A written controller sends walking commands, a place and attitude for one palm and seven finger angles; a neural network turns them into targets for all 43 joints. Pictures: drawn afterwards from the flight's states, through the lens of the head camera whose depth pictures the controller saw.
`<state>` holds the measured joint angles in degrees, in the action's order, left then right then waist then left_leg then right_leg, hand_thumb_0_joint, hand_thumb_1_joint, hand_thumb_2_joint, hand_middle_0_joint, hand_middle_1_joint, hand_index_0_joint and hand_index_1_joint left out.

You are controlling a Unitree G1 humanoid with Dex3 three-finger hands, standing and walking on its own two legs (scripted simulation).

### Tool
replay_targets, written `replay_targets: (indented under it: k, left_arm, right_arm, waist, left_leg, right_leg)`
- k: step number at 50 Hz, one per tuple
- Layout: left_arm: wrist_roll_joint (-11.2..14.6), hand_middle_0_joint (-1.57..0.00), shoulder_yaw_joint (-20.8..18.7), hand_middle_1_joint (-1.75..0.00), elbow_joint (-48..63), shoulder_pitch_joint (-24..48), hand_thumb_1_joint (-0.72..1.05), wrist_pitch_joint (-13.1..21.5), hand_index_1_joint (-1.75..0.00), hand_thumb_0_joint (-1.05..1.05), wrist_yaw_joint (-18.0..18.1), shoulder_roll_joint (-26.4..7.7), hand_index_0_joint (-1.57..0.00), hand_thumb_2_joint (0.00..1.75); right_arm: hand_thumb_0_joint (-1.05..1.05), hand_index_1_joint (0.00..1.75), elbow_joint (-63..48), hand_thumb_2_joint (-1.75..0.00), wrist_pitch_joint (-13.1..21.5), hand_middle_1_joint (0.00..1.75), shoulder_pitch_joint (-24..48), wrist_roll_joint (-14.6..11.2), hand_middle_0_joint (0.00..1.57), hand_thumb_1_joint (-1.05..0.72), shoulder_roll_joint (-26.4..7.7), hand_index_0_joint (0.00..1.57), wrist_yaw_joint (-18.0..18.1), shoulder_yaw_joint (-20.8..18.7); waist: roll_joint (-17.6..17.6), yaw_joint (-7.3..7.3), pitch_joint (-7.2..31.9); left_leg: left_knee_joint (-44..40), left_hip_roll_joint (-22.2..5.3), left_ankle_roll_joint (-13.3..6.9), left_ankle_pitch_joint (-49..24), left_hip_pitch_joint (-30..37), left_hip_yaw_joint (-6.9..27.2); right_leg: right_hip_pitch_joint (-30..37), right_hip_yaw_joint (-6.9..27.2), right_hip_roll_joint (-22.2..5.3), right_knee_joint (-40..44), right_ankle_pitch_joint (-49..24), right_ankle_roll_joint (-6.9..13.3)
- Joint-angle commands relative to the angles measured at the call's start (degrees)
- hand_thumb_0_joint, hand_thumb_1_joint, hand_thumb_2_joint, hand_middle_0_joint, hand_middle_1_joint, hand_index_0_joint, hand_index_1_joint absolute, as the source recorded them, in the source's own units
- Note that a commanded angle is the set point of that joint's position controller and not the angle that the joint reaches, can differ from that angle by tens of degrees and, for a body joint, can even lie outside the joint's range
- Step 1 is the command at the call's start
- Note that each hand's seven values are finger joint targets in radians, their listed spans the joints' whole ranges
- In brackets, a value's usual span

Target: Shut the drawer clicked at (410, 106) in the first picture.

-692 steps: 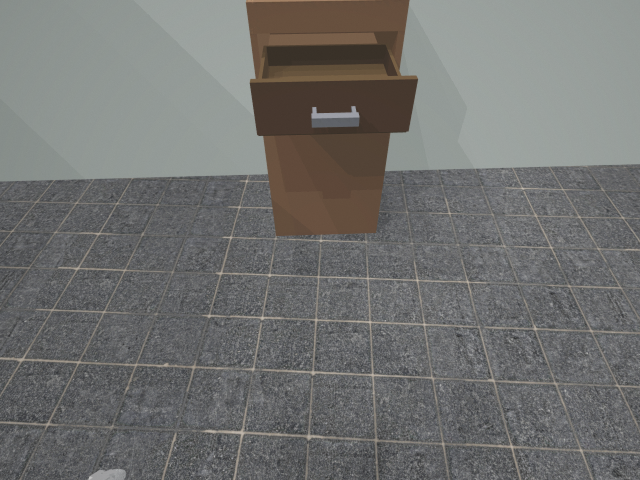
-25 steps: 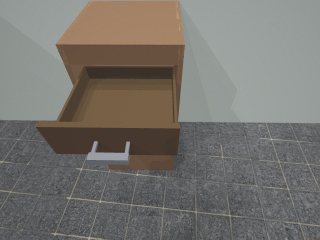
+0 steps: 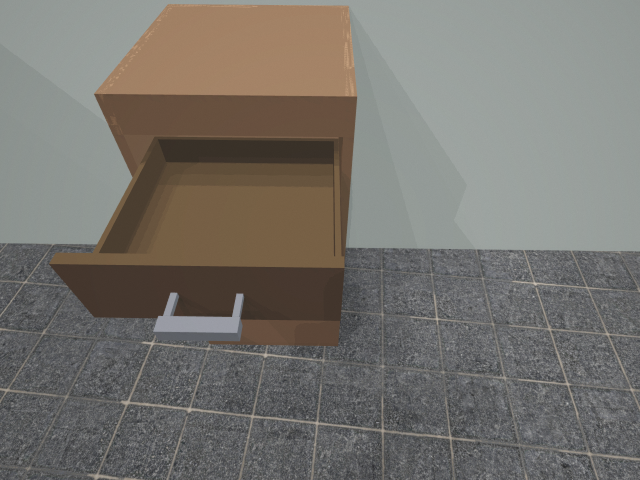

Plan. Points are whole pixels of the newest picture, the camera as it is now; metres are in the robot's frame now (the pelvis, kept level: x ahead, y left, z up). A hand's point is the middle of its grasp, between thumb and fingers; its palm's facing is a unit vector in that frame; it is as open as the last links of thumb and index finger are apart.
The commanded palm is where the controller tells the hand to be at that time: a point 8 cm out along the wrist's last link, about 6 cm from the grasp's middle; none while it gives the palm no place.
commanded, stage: come to a stop and stand still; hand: left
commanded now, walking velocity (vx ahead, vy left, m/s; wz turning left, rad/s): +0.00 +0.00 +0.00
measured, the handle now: (202, 314) +0.33 +0.19 -0.01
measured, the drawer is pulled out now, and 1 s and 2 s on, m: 0.30 0.30 0.30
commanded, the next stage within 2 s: look again from close up in 0.16 s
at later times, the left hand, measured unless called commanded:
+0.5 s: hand out of the picture -0.02 +0.15 -0.17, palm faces +0.02 -0.98 -0.18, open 7.4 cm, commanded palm none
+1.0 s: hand out of the picture +0.03 +0.18 -0.13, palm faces +0.17 -0.95 -0.26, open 7.2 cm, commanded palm +0.08 +0.20 -0.06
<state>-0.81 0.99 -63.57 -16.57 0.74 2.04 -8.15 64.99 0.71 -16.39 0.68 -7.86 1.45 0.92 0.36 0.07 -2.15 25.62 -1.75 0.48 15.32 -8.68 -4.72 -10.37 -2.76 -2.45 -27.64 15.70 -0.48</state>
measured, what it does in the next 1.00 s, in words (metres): stands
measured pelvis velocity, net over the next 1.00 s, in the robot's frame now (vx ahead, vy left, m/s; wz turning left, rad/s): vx -0.01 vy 0.00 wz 0.01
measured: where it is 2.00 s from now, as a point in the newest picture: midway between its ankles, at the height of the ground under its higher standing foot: outside the picture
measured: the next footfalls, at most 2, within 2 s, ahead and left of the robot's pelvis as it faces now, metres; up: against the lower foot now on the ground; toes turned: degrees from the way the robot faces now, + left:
none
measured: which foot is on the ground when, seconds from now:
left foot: down 0.00-1.00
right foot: down 0.00-1.00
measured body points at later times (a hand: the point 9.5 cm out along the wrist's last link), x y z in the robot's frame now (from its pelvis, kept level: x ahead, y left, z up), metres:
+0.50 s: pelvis +0.00 -0.01 +0.00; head +0.01 -0.01 +0.45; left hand -0.02 +0.21 -0.16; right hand -0.01 -0.22 -0.16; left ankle -0.02 +0.12 -0.74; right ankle -0.01 -0.12 -0.74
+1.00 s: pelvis -0.01 +0.00 +0.00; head -0.01 -0.01 +0.45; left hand +0.02 +0.23 -0.11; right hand +0.00 -0.23 -0.15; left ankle -0.02 +0.12 -0.74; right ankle -0.01 -0.12 -0.74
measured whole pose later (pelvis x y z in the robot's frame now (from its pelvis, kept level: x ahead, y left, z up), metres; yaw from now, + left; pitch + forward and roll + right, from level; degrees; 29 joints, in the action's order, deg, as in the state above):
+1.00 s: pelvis -0.01 +0.00 +0.00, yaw +1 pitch -1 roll +0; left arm 4.6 1.1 -29.6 -30.3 -3.8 7.1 -10.1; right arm 57.0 8.7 -22.1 -1.5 -9.3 3.8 0.7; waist 0.8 0.1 -0.9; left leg 28.6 -2.4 0.8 15.5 -11.7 -3.9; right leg -12.5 -3.6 -2.0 -29.5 15.5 0.1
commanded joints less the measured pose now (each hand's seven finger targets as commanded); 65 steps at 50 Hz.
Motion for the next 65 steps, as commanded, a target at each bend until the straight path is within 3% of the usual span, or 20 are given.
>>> replay_targets:
  k: [1,10,19,27,44,45,46,47,48,49,50,52,53,54,56,57,59,61,63,65]
  left_arm:
    - [0.1,-0.20,-1.2,-0.30,1.0,-4.3,0.90,0.7,-0.30,0.00,0.4,-5.8,-0.20,0.90]
    - [0.1,-0.20,-1.2,-0.30,1.0,-4.5,0.90,0.9,-0.30,0.00,0.3,-6.0,-0.20,0.90]
    - [0.1,-0.20,-1.1,-0.30,0.6,-5.1,0.90,0.7,-0.30,0.00,0.3,-5.2,-0.20,0.90]
    - [0.1,-0.20,-1.2,-0.30,0.6,-6.0,0.90,0.9,-0.30,0.00,0.3,-5.1,-0.20,0.90]
    - [0.0,-0.20,-1.1,-0.30,0.4,-6.9,0.90,0.7,-0.30,0.00,0.4,-4.1,-0.20,0.90]
    - [-0.6,-0.20,-1.5,-0.30,-1.4,-8.6,0.90,2.1,-0.30,0.00,2.2,-7.1,-0.20,0.90]
    - [11.9,-0.22,-2.8,-0.32,88.0,33.7,0.90,14.8,-0.32,0.00,1.2,-15.4,-0.22,0.90]
    - [6.7,-0.24,-4.8,-0.34,72.7,10.8,0.90,11.7,-0.34,0.00,5.0,-12.7,-0.24,0.90]
    - [7.6,-0.26,1.6,-0.37,62.2,-5.9,0.90,2.9,-0.37,0.00,7.5,-1.2,-0.26,0.90]
    - [8.7,-0.28,6.9,-0.39,64.6,-3.9,0.90,1.2,-0.39,0.00,6.5,5.1,-0.28,0.90]
    - [9.9,-0.30,9.0,-0.41,70.7,-2.2,0.90,3.6,-0.41,0.00,5.6,5.5,-0.30,0.90]
    - [9.2,-0.34,9.3,-0.45,72.0,-4.2,0.90,8.7,-0.45,0.00,4.4,4.9,-0.34,0.90]
    - [8.5,-0.36,7.3,-0.47,69.8,-4.9,0.90,11.5,-0.47,0.00,3.7,4.1,-0.36,0.90]
    - [8.4,-0.38,4.7,-0.50,66.9,-9.3,0.90,14.9,-0.50,0.00,1.9,3.1,-0.38,0.90]
    - [10.4,-0.42,2.5,-0.54,61.3,-19.1,0.90,22.8,-0.54,0.00,-4.0,4.5,-0.42,0.90]
    - [11.1,-0.44,-0.5,-0.56,60.9,-21.2,0.90,27.3,-0.56,0.00,-7.1,2.7,-0.44,0.90]
    - [10.2,-0.48,-7.6,-0.60,60.3,-27.1,0.90,33.6,-0.60,0.00,-11.0,-2.4,-0.48,0.90]
    - [8.7,-0.52,-5.9,-0.65,66.9,-26.5,0.90,31.2,-0.65,0.00,-11.2,-2.7,-0.52,0.90]
    - [7.9,-0.56,-4.6,-0.69,74.2,-21.9,0.90,27.6,-0.69,0.00,-9.4,-3.3,-0.56,0.90]
    - [8.1,-0.60,-3.3,-0.73,83.2,-16.4,0.90,27.0,-0.73,0.00,-7.2,-3.1,-0.60,0.90]
  right_arm:
    - [0.00,0.30,-1.0,-0.90,0.7,0.30,-3.8,-0.2,0.20,-0.90,-4.8,0.20,0.1,-0.8]
    - [0.00,0.30,-1.0,-0.90,0.8,0.30,-3.8,-0.2,0.20,-0.90,-5.0,0.20,0.1,-0.7]
    - [0.00,0.30,-0.8,-0.90,0.7,0.30,-4.1,-0.3,0.20,-0.90,-4.7,0.20,0.2,-0.7]
    - [0.00,0.30,-0.6,-0.90,0.8,0.30,-4.9,-0.2,0.20,-0.90,-4.1,0.20,0.1,-0.7]
    - [0.00,0.30,-0.3,-0.90,0.8,0.30,-5.9,-0.3,0.20,-0.90,-3.2,0.20,0.2,-0.8]
    - [0.00,0.30,-4.6,-0.90,1.3,0.30,1.4,-0.5,0.20,-0.90,-6.3,0.20,-0.4,-1.4]
    - [0.00,0.30,-25.0,-0.90,10.0,0.30,0.2,-2.8,0.20,-0.90,-17.2,0.20,2.5,-2.4]
    - [0.00,0.30,-21.6,-0.90,15.1,0.30,5.0,-2.1,0.20,-0.90,-11.6,0.20,4.2,-1.8]
    - [0.00,0.30,-22.0,-0.90,17.2,0.30,5.4,-4.0,0.20,-0.90,-9.4,0.20,3.7,-2.8]
    - [0.00,0.30,-20.8,-0.90,18.3,0.30,2.9,-4.4,0.20,-0.90,-10.7,0.20,3.4,-2.1]
    - [0.00,0.30,-23.8,-0.90,20.1,0.30,4.3,-4.5,0.20,-0.90,-12.0,0.20,3.7,-2.5]
    - [0.00,0.30,-27.3,-0.90,22.4,0.30,4.4,-2.9,0.20,-0.90,-13.4,0.20,3.7,-3.1]
    - [0.00,0.30,-29.5,-0.90,22.8,0.30,5.1,-2.3,0.20,-0.90,-13.3,0.20,3.2,-3.8]
    - [0.00,0.30,-30.8,-0.90,22.8,0.30,5.0,-1.6,0.20,-0.90,-13.1,0.20,2.4,-4.5]
    - [0.00,0.30,-34.2,-0.90,22.3,0.30,7.3,-1.0,0.20,-0.90,-12.4,0.20,0.4,-5.3]
    - [0.00,0.30,-35.5,-0.90,21.3,0.30,8.2,-0.6,0.20,-0.90,-12.6,0.20,-0.8,-5.8]
    - [0.00,0.30,-39.3,-0.90,18.3,0.30,10.0,-0.7,0.20,-0.90,-12.5,0.20,-2.9,-7.0]
    - [0.00,0.30,-44.5,-0.90,15.5,0.30,12.3,-1.3,0.20,-0.90,-11.9,0.20,-3.2,-6.6]
    - [0.00,0.30,-47.2,-0.90,12.5,0.30,11.9,-2.0,0.20,-0.90,-11.5,0.20,-2.7,-6.0]
    - [0.00,0.30,-49.2,-0.90,11.8,0.30,10.4,-1.9,0.20,-0.90,-10.8,0.20,-1.9,-5.6]
  waist:
    - [-1.0,0.11,-2.6]
    - [-0.8,0.03,-1.4]
    - [-0.3,0.22,-3.9]
    - [-0.2,0.20,-2.0]
    - [0.2,0.33,-4.2]
    - [-4.0,2.13,-5.1]
    - [8.4,-5.64,25.6]
    - [14.1,-0.05,25.3]
    - [10.8,-1.02,12.7]
    - [4.0,-2.40,5.8]
    - [0.6,-3.25,0.6]
    - [-9.1,-4.52,0.2]
    - [-10.2,-3.99,0.4]
    - [-13.7,-1.90,2.0]
    - [-15.8,1.66,2.5]
    - [-14.4,2.74,4.5]
    - [-5.8,5.05,7.6]
    - [-1.1,6.01,11.3]
    - [1.3,4.93,11.4]
    - [3.5,2.90,13.7]
  left_leg:
    - [-4.9,-4.0,-1.6,-9.4,-1.0,3.7]
    - [-5.1,-4.0,-1.3,-10.5,-0.1,3.7]
    - [-5.9,-4.0,-1.4,-8.2,-1.1,3.8]
    - [-5.7,-4.0,-1.3,-8.5,-0.3,3.6]
    - [-6.2,-4.0,-1.3,-6.6,-1.6,3.8]
    - [6.7,-4.8,0.5,-8.8,-8.6,2.6]
    - [-1.3,1.2,-2.1,-12.0,8.1,2.6]
    - [-1.7,0.2,-2.3,-15.5,7.5,1.7]
    - [-2.1,-0.8,-1.2,-11.3,-1.3,3.2]
    - [-1.4,-0.5,-1.2,-5.0,-4.9,3.6]
    - [0.0,-0.1,-1.9,0.7,-7.1,5.0]
    - [5.0,1.6,-2.2,5.8,-11.9,5.6]
    - [7.9,2.4,-1.7,6.3,-13.9,5.1]
    - [10.0,2.7,-1.0,7.0,-17.3,4.5]
    - [14.4,2.6,0.1,8.0,-24.8,3.9]
    - [16.8,2.7,0.6,7.1,-27.3,3.5]
    - [20.6,3.4,0.7,3.8,-29.0,1.9]
    - [21.7,3.8,-0.4,2.8,-30.4,0.6]
    - [21.7,3.3,-0.7,5.1,-31.1,1.0]
    - [23.5,2.6,-1.4,5.5,-30.1,2.1]
  right_leg:
    - [-1.6,4.0,-4.4,5.2,-11.5,2.0]
    - [-0.5,4.2,-4.3,5.6,-13.4,2.2]
    - [-2.1,4.1,-3.9,6.8,-8.9,2.1]
    - [-1.7,4.4,-4.1,6.7,-9.4,2.3]
    - [-3.2,4.4,-3.6,7.4,-5.9,2.2]
    - [-2.1,7.4,-7.4,6.5,-31.1,1.3]
    - [4.9,4.0,-1.5,1.1,-20.7,1.8]
    - [3.3,1.5,1.1,-2.0,-10.7,3.1]
    - [-3.1,-2.1,0.9,-1.3,-4.7,2.0]
    - [-5.8,-3.0,1.1,-0.6,-3.3,1.3]
    - [-9.7,-3.1,1.0,-0.1,1.0,0.8]
    - [-17.0,-3.4,1.4,-1.4,10.0,0.3]
    - [-19.5,-2.9,1.1,-2.6,12.9,0.4]
    - [-21.5,-2.9,1.4,-4.6,16.0,0.6]
    - [-24.0,-2.4,1.4,-9.8,17.5,1.1]
    - [-23.9,-2.3,1.6,-12.9,15.3,1.6]
    - [-22.2,-2.0,1.3,-18.5,7.5,2.8]
    - [-21.0,-1.4,1.2,-21.9,2.3,3.0]
    - [-22.4,-0.8,1.5,-22.1,4.2,2.9]
    - [-24.5,0.0,1.8,-22.6,4.7,2.8]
